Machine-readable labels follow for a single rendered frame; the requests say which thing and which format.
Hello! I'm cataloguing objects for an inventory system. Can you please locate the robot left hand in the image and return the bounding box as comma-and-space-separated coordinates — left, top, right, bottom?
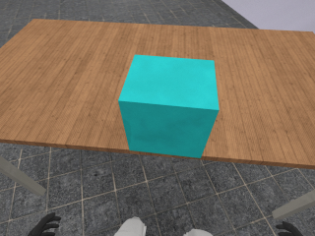
28, 212, 61, 236

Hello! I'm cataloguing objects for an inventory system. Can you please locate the robot right hand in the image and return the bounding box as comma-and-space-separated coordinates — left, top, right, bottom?
276, 221, 303, 236

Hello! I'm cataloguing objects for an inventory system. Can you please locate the carton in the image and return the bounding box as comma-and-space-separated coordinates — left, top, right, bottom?
118, 54, 220, 158

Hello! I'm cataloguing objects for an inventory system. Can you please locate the table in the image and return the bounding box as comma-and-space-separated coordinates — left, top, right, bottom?
0, 19, 315, 220

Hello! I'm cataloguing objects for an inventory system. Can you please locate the left robot thigh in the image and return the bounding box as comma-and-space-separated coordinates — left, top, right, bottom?
114, 218, 147, 236

